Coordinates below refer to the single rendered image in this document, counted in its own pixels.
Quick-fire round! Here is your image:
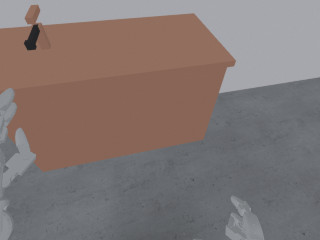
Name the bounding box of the robot right hand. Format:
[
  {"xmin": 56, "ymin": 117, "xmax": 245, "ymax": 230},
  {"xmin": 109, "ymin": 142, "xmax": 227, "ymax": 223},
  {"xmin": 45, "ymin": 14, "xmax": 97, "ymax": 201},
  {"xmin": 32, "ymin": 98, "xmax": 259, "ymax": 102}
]
[{"xmin": 225, "ymin": 195, "xmax": 265, "ymax": 240}]

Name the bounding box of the tap lever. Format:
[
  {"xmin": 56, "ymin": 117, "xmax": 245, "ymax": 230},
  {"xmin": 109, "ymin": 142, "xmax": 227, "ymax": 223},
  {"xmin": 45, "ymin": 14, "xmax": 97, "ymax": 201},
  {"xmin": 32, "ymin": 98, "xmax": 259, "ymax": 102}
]
[{"xmin": 24, "ymin": 24, "xmax": 40, "ymax": 51}]

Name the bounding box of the robot left forearm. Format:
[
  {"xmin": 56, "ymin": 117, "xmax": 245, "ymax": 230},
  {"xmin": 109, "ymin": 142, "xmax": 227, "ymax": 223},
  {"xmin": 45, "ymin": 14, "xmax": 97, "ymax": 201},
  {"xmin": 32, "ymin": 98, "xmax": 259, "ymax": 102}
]
[{"xmin": 0, "ymin": 197, "xmax": 14, "ymax": 240}]

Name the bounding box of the counter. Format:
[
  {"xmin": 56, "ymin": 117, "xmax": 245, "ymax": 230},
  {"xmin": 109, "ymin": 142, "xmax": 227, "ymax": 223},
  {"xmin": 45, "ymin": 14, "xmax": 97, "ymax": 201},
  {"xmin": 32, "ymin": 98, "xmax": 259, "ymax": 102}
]
[{"xmin": 0, "ymin": 4, "xmax": 236, "ymax": 172}]

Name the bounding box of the robot left hand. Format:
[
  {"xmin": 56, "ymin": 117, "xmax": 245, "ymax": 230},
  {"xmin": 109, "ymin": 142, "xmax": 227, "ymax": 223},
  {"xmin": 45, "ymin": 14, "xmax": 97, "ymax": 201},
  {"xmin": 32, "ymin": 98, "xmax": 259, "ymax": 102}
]
[{"xmin": 0, "ymin": 88, "xmax": 36, "ymax": 198}]

